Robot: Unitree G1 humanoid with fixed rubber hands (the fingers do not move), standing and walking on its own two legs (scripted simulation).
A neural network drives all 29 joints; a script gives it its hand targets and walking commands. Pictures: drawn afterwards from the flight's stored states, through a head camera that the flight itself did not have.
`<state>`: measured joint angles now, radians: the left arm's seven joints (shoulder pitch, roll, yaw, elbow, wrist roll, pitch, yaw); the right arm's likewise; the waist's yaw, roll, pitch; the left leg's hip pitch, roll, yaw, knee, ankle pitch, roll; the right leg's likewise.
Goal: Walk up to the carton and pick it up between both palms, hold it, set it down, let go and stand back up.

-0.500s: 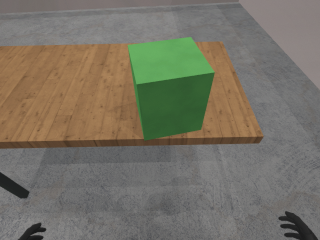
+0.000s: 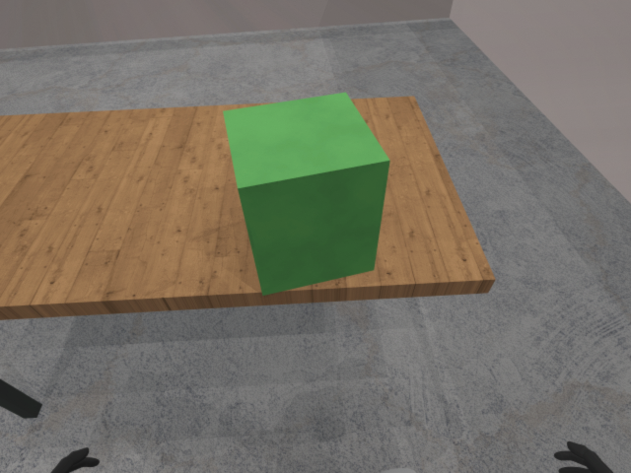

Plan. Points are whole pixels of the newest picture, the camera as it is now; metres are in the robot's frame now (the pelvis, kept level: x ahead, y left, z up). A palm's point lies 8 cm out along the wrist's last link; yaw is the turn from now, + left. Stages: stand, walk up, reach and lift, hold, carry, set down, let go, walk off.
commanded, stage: walk up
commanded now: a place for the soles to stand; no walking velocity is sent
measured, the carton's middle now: (303, 196) +0.54 +0.05 +0.03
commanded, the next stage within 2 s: none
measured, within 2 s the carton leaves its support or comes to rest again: neither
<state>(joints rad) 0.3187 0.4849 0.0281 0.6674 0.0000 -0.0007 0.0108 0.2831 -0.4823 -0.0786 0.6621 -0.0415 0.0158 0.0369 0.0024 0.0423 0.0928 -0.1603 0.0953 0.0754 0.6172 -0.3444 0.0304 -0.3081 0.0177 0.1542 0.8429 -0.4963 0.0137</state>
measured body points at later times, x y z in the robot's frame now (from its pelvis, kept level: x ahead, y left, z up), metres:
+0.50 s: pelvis +0.09 -0.03 +0.00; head +0.11 -0.08 +0.44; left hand +0.15 +0.32 -0.05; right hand +0.20 -0.36 -0.11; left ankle +0.17 +0.08 -0.70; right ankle +0.09 -0.18 -0.73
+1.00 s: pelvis +0.04 -0.01 -0.01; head +0.05 -0.02 +0.44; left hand +0.10 +0.34 -0.08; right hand +0.17 -0.34 -0.08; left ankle +0.17 +0.09 -0.72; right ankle +0.08 -0.16 -0.73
